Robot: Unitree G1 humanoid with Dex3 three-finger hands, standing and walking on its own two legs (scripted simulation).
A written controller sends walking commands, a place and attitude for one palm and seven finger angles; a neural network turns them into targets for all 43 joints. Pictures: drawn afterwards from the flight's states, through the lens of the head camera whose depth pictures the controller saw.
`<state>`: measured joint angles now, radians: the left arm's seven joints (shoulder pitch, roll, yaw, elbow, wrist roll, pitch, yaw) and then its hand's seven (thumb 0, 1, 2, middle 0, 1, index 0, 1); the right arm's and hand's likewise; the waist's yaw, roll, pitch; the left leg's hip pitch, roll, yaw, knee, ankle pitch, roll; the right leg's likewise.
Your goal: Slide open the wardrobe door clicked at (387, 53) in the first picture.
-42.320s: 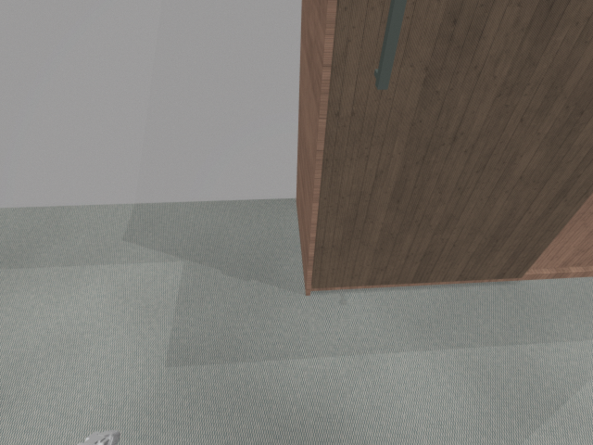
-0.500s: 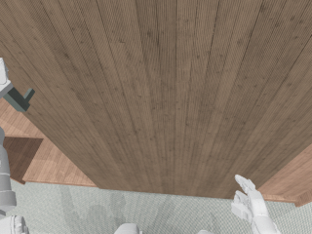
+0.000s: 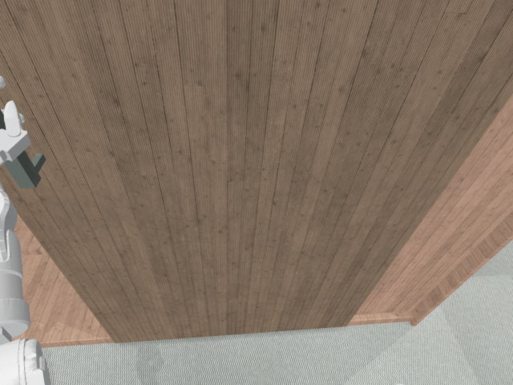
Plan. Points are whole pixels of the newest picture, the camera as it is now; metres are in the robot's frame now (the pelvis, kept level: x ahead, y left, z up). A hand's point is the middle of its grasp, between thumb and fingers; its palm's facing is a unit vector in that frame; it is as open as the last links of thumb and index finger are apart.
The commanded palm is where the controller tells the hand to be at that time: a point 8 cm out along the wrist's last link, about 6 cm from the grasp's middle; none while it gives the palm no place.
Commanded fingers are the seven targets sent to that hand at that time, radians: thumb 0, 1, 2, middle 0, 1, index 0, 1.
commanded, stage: stop walking and hold the door there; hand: left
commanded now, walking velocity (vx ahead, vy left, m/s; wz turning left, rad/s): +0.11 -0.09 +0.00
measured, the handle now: out of the picture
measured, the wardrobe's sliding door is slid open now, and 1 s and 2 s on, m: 0.54 0.54 0.54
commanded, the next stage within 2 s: loosen the grip on the handle in 1.98 s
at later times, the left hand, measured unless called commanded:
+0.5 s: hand (15, 134) +0.36 +0.34 +0.22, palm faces +0.56 -0.81 -0.17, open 5.7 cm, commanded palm +0.32 +0.37 +0.19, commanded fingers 0.00 0.90 0.90 -0.45 -1.40 -0.45 -1.40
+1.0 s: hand (10, 137) +0.37 +0.35 +0.21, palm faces +0.43 -0.87 -0.24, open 5.6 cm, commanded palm +0.32 +0.39 +0.19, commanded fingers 0.00 0.90 0.90 -0.45 -1.40 -0.45 -1.40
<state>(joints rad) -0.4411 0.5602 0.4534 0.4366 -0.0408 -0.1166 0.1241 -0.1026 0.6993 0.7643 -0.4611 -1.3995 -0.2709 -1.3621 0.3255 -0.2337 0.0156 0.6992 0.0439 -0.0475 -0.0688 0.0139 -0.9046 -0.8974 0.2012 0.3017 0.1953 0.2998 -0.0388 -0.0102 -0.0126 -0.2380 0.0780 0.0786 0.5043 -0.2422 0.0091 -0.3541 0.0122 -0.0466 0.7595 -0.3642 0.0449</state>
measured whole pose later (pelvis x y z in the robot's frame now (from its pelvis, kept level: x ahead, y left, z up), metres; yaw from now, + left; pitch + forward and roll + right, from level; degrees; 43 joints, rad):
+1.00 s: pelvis -0.04 +0.07 -0.01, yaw +3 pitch -1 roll +1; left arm -0.65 0.52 0.32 0.65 -0.02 -0.21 0.04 -0.22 0.63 0.77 -0.48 -1.43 -0.43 -1.40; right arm 0.28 -0.35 -0.03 0.74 0.04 0.00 -0.09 0.01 -0.90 -0.90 0.20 0.30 0.20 0.30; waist -0.05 0.01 0.04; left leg -0.32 0.03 0.03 0.62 -0.31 -0.01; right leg -0.25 -0.18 -0.08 0.61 -0.32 0.10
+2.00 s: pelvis -0.08 +0.13 +0.00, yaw +1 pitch +0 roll -1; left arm -0.73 0.39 0.19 0.63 -0.09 -0.13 0.08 -0.09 0.74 0.76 -0.46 -1.40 -0.28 -1.40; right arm 0.24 -0.23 0.06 0.69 0.04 0.00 -0.09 0.01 -0.90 -0.90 0.21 0.30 0.20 0.30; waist -0.02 0.03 0.03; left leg -0.30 0.03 0.08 0.52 -0.22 0.03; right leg -0.22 0.02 -0.04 0.46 -0.25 -0.01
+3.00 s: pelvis -0.08 +0.11 +0.00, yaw +1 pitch +1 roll +0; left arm -0.76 0.50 0.35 0.71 -0.03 -0.06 -0.04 -0.01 -0.55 0.20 -0.50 -1.27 -0.32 -1.19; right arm 0.30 -0.25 0.01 0.72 0.02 -0.06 -0.06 0.01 -0.90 -0.90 0.21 0.30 0.20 0.30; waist -0.08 0.00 -0.02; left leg -0.30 0.03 0.09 0.48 -0.20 0.02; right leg -0.24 0.03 -0.04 0.47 -0.24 -0.03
